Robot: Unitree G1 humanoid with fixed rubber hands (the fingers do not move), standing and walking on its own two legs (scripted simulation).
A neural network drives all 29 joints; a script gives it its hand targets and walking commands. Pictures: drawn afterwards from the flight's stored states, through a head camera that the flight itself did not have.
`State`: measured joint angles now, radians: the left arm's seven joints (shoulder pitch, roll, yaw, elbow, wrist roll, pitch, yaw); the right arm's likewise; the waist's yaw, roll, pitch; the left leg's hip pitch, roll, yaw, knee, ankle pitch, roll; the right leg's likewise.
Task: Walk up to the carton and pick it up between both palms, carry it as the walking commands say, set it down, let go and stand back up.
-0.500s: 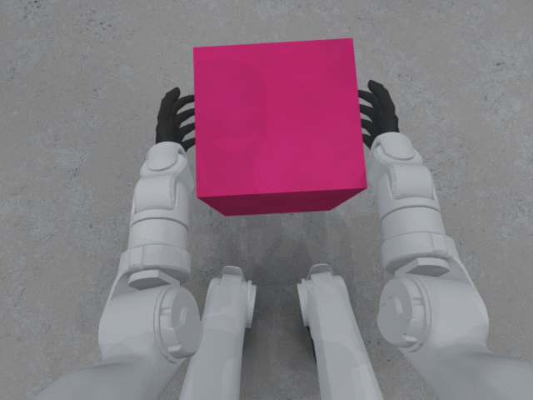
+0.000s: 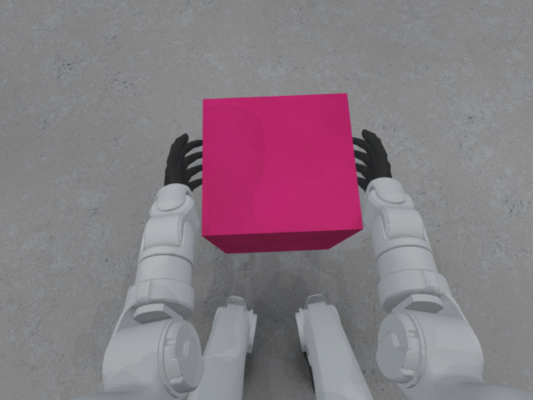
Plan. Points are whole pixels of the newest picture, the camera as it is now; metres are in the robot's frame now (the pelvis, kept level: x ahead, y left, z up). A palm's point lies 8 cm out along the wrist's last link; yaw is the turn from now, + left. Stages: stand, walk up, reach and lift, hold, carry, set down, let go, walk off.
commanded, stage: reach and lift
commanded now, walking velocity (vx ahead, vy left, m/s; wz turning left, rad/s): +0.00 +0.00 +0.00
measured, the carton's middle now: (276, 187) +0.45 +0.00 -0.12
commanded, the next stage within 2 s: none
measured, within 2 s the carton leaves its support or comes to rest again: neither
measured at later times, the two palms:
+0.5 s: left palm (162, 182) +0.41 +0.15 +0.02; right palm (394, 174) +0.41 -0.15 +0.02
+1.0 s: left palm (133, 175) +0.39 +0.15 +0.10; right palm (419, 168) +0.39 -0.15 +0.09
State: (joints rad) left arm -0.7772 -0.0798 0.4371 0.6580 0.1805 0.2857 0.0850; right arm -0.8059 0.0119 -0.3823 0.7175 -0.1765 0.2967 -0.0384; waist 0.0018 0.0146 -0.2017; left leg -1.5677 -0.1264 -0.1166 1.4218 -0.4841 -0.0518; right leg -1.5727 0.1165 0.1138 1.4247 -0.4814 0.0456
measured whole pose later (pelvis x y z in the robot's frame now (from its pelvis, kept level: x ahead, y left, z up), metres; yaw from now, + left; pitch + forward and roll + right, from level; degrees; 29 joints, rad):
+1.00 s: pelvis +0.04 +0.00 +0.13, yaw +0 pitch +19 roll +0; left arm -0.47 -0.16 0.40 0.55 0.24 0.29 0.04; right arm -0.48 0.11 -0.35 0.60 -0.23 0.30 -0.02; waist 0.01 0.01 -0.12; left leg -0.83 -0.09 -0.15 0.83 -0.33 -0.03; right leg -0.84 0.09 0.15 0.83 -0.32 0.02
